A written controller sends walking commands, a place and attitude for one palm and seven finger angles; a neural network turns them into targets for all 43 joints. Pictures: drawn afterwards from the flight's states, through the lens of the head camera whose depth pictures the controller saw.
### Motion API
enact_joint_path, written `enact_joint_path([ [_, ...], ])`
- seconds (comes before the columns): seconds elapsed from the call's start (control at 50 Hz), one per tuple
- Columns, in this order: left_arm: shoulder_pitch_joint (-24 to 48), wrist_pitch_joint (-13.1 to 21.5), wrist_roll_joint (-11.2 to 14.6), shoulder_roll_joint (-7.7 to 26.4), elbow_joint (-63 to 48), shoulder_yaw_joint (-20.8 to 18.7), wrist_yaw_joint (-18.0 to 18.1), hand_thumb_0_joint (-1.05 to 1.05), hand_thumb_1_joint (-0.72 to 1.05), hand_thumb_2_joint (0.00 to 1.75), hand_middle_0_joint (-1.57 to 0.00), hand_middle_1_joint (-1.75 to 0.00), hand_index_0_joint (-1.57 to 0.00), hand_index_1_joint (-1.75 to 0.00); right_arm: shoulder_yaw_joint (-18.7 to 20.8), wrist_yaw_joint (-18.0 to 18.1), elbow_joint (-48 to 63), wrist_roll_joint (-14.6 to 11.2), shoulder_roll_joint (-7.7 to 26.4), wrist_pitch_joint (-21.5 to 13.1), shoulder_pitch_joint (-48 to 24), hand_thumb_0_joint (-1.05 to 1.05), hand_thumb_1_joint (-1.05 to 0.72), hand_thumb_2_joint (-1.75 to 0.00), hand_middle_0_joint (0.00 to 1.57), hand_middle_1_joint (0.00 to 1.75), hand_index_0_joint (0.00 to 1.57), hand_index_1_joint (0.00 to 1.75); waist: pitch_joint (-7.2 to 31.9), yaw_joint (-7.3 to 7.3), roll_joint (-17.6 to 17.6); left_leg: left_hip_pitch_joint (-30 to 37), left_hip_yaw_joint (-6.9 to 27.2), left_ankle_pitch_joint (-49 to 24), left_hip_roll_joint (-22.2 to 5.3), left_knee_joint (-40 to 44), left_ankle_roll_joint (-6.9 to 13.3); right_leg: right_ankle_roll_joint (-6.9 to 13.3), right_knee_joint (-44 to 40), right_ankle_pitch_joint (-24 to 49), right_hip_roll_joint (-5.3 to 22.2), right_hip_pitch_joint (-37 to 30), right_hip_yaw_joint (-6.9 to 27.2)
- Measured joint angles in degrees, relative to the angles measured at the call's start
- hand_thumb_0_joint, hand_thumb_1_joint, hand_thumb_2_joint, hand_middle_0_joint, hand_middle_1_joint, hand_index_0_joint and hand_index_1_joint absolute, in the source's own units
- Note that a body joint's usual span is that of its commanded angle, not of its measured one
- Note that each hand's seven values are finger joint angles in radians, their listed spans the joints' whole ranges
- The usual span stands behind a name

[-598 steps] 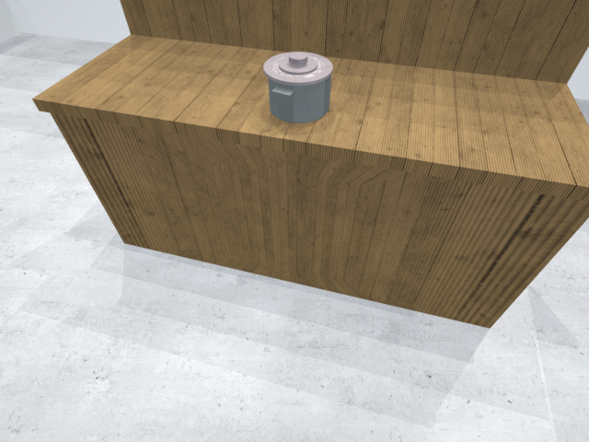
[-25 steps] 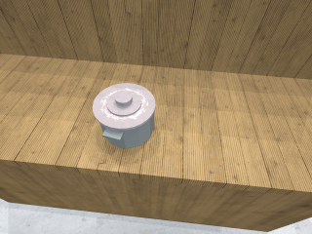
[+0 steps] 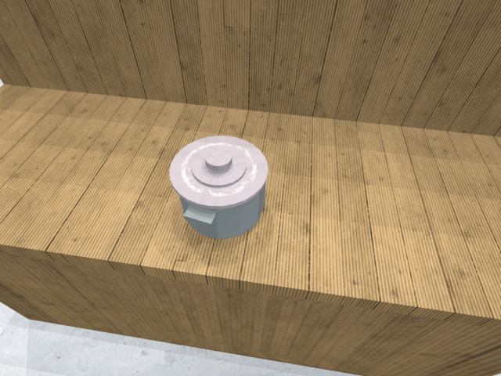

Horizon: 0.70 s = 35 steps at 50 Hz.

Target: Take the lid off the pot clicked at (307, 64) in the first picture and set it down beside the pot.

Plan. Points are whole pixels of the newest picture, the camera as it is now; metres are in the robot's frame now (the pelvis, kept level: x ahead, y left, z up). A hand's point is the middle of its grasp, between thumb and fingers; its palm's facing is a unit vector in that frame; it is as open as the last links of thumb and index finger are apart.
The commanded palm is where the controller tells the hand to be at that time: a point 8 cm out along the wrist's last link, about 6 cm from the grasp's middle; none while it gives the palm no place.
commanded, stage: lift the closed hand beside the body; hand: left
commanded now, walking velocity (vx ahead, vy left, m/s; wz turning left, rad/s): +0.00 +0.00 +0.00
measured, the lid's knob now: (218, 159) +0.45 +0.10 +0.09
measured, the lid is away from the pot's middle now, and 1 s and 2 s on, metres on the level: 0.00 0.00 0.00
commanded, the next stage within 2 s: raise the hand higher, near the body in 0.52 s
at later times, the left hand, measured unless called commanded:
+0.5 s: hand out of the picture +0.11 +0.20 -0.02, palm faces +0.22 -0.91 -0.36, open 3.1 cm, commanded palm +0.07 +0.25 +0.01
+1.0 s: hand (83, 360) +0.13 +0.23 +0.04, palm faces +0.29 -0.87 -0.40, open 3.1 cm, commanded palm +0.08 +0.26 +0.07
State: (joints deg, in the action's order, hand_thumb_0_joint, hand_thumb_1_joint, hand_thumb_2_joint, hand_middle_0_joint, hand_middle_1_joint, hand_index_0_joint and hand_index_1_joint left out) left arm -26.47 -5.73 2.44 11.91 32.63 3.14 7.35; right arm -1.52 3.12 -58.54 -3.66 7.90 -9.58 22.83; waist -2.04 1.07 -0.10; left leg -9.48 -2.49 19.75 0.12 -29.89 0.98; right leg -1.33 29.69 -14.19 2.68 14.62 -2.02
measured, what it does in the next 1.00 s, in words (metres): stands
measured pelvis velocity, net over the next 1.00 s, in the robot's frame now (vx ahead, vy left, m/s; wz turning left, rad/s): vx -0.01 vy -0.01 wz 0.03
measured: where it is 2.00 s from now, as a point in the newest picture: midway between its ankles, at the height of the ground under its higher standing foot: outside the picture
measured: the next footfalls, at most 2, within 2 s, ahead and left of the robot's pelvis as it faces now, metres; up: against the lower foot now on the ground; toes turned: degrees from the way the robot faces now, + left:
none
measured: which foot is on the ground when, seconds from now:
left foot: down 0.00-1.00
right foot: down 0.00-1.00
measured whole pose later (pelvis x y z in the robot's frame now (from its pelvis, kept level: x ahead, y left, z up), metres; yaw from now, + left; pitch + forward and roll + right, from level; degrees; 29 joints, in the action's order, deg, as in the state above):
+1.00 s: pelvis -0.01 -0.01 +0.00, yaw +1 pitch -3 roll -1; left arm -37.7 3.5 -0.6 14.6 -13.4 -9.2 4.4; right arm 0.7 4.3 -36.6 -0.8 11.3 -11.2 11.5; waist -1.6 2.9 -2.6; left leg -8.0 -0.6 19.6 -0.2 -30.5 0.8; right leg -1.1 28.9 -14.0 2.5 11.8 -3.9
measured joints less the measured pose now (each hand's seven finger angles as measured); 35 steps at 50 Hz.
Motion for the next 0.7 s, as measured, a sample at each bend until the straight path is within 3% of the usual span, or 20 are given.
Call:
enact_joint_path([
  [0.04,-0.11,-0.41,0.13,1.3,-9.61,0.82,1.49,0.07,0.99,0.9,-0.26,-0.36,-0.26,-0.36,0.22,-0.09,2.03,-0.63,2.96,-3.67,-0.24,0.04,-0.94,-0.9,0.2,0.3,0.2,0.3,1.17,-0.3,-1.55,0.41,0.99,-0.13,0.68,0.02,0.45,-0.23,-0.32,-0.21,0.74,-1.02,-0.94],
  [0.08,1.47,1.25,-1.46,0.59,-13.72,1.5,1.72,0.06,0.98,0.9,-0.31,-0.41,-0.3,-0.41,0.69,-0.79,4.34,0.33,5.83,-5.72,-2.65,0.04,-0.94,-0.9,0.2,0.3,0.2,0.3,2.76,-1.33,-2.84,0.36,1.34,-0.42,1.24,0.09,0.91,-0.51,-0.39,-0.07,1.32,-1.14,-1.26],
  [0.16,2.88,4.05,-3.51,-3.45,-16.48,-1.51,-1.4,0.04,0.96,0.9,-0.43,-0.55,-0.43,-0.55,3.25,-2.51,10.66,1.96,6.76,-4.16,-10.66,0.03,-0.93,-0.9,0.2,0.3,0.2,0.3,5.2,-2.62,-2.28,-1.06,0.08,-0.35,1.33,-0.85,0.84,-0.7,1.87,-0.37,1.37,1.47,0.08],
  [0.2,-0.22,4.96,-3.11,-4.04,-20.98,-3.33,-2.89,0.03,0.94,0.9,-0.5,-0.63,-0.5,-0.63,3.8,-2.46,15.24,1.8,5.6,-3.1,-13.3,0.03,-0.92,-0.9,0.2,0.3,0.2,0.3,5.36,-2.34,-0.82,-0.85,-0.44,-0.26,0.88,-0.93,0.37,-0.32,2.52,-0.54,0.88,1.77,0.6],
  [0.26,-5.5,6.57,-2.69,-2.66,-28.88,-4.21,-3.6,0.02,0.93,0.9,-0.63,-0.76,-0.63,-0.76,3.83,-1.6,19.5,1.75,4.66,-0.41,-12.83,0.01,-0.92,-0.9,0.2,0.3,0.21,0.31,4.23,-0.78,1.04,-0.37,0.24,-0.15,0.08,-1.31,-0.28,0.28,2.36,-0.61,0.18,0.8,-0.16],
  [0.34,-6.69,7.7,-2.98,-0.69,-31.31,-4.99,-3.33,0.01,0.91,0.9,-0.8,-0.95,-0.8,-0.95,3.07,-0.7,22.9,2.11,5.15,-0.4,-10.78,0.01,-0.91,-0.9,0.2,0.3,0.2,0.3,1.14,0.68,0.3,-2.03,2.03,0.05,-0.67,-3.27,-0.71,0.83,1.86,-0.08,-0.4,0.71,-2.03],
  [0.52,-8.29,7.94,-2.9,1.28,-34.31,-8.2,-2.7,0.02,0.91,0.9,-1.15,-1.33,-1.15,-1.33,0.88,0.62,23.28,3.2,3.21,-1.31,-10.35,0.01,-0.91,-0.9,0.2,0.3,0.2,0.3,0.7,0.78,-2.61,-2.99,2.53,-0.09,-0.91,-3.44,-0.91,1.06,1.88,-0.03,-0.61,1.47,-2.54],
  [0.7,-10.25,8.08,-2.87,1.59,-39.53,-10.93,-2.95,0.02,0.9,0.9,-1.27,-1.47,-1.27,-1.47,1.4,0.96,21.84,3.17,2.6,-1.88,-11.21,0.01,-0.9,-0.9,0.2,0.3,0.2,0.3,1.37,1.41,-2.54,-0.5,2.23,0.23,-0.96,-2.2,-0.94,1.03,1.29,-0.59,-0.7,-0.62,-2.26],
])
